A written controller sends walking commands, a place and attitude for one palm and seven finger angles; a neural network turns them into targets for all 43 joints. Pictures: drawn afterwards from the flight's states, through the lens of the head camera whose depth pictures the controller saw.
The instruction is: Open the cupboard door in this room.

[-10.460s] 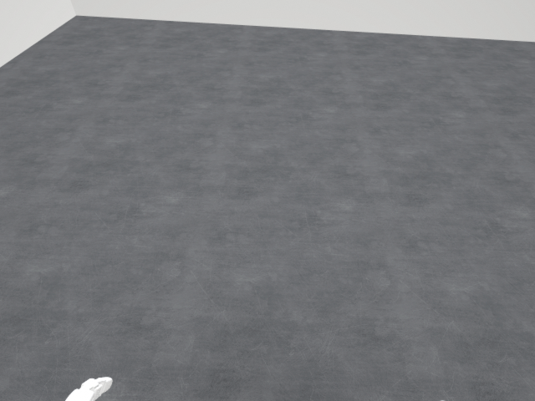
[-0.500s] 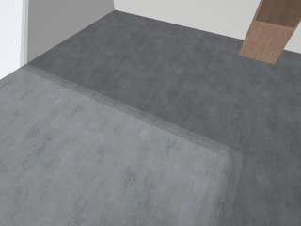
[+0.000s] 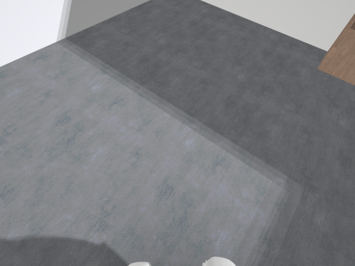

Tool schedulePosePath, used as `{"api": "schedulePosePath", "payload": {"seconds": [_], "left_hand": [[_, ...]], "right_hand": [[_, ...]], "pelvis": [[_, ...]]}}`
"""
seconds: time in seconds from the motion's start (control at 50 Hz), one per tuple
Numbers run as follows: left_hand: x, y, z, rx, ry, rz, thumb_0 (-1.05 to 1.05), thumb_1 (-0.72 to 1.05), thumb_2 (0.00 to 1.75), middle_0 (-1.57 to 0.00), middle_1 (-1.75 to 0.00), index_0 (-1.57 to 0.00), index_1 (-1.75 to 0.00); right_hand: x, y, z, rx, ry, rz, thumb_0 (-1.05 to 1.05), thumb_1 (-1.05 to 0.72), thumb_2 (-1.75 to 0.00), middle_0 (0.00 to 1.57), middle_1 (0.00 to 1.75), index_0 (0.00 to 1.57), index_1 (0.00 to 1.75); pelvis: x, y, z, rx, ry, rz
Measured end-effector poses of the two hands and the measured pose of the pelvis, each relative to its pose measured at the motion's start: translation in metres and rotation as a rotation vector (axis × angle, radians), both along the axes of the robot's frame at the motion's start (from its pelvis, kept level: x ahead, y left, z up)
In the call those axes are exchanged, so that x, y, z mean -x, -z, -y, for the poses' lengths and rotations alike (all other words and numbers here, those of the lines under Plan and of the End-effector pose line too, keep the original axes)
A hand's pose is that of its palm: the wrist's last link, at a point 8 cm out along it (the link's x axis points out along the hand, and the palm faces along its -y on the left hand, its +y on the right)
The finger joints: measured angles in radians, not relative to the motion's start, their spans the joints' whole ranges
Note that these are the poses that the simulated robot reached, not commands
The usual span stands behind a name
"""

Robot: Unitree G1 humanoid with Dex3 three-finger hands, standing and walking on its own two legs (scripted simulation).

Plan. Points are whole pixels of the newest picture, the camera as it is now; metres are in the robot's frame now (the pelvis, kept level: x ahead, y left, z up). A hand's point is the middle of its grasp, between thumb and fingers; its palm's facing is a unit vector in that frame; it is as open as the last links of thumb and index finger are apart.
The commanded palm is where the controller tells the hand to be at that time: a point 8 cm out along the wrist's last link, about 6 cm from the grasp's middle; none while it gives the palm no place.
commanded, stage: turn or walk to find it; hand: left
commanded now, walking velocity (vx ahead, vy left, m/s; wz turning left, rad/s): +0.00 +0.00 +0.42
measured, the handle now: out of the picture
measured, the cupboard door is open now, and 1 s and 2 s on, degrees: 0 0 0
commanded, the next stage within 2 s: none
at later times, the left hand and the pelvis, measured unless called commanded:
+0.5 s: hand out of the picture +0.00 +0.14 -0.15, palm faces +0.23 -0.93 -0.29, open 7.4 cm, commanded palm none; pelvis -0.03 -0.07 +0.00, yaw +13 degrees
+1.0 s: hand out of the picture -0.17 +0.11 -0.18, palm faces +0.52 -0.82 -0.23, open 7.4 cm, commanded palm none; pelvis -0.07 -0.06 -0.01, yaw +28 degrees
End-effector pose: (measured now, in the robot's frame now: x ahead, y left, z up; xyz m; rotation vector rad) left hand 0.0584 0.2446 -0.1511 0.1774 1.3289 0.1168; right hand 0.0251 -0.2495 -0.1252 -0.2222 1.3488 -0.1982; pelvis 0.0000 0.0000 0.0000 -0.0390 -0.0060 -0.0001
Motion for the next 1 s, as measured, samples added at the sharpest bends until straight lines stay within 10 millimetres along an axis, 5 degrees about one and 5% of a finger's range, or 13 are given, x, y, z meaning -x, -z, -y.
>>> {"api": "schedulePosePath", "payload": {"seconds": [0.18,0.38,0.52,0.68,0.82,1.0], "left_hand": [[0.018,-0.016,-0.01,-0.036,-0.076,0.042,0.01,0.91,0.89,-0.2,-0.3,-0.2,-0.3],[0.03,-0.03,0.025,-0.075,-0.143,0.136,0.01,0.91,0.89,-0.19,-0.3,-0.19,-0.3],[0.083,-0.041,0.065,-0.117,-0.24,0.114,0.0,0.91,0.89,-0.2,-0.3,-0.2,-0.3],[0.134,-0.042,0.099,-0.098,-0.351,0.046,0.01,0.91,0.89,-0.2,-0.3,-0.2,-0.3],[0.181,-0.031,0.115,-0.058,-0.454,-0.012,0.01,0.91,0.89,-0.2,-0.3,-0.2,-0.3],[0.259,0.0,0.094,-0.014,-0.594,-0.095,0.01,0.91,0.89,-0.2,-0.3,-0.2,-0.3]], "right_hand": [[0.001,-0.006,-0.006,-0.022,-0.033,0.001,0.0,-0.91,-0.9,0.2,0.3,0.21,0.3],[-0.014,0.011,0.035,-0.051,-0.109,0.035,0.0,-0.91,-0.9,0.2,0.3,0.21,0.3],[-0.035,0.022,0.07,-0.077,-0.184,0.043,0.0,-0.91,-0.9,0.2,0.3,0.2,0.3],[-0.047,0.02,0.084,-0.072,-0.284,-0.01,0.0,-0.91,-0.9,0.19,0.3,0.2,0.3],[-0.068,0.021,0.06,-0.061,-0.404,-0.035,0.01,-0.91,-0.9,0.19,0.3,0.2,0.3],[-0.115,0.005,-0.019,-0.063,-0.582,0.158,0.0,-0.91,-0.9,0.19,0.3,0.2,0.3]], "pelvis": [[0.008,-0.009,0.005,-0.003,-0.07,-0.025],[0.025,-0.003,0.042,-0.026,-0.166,-0.025],[0.033,-0.003,0.076,-0.066,-0.236,-0.019],[0.035,-0.008,0.092,-0.08,-0.332,-0.023],[0.045,-0.005,0.089,-0.072,-0.404,-0.031],[0.071,0.008,0.064,-0.049,-0.489,-0.016]]}}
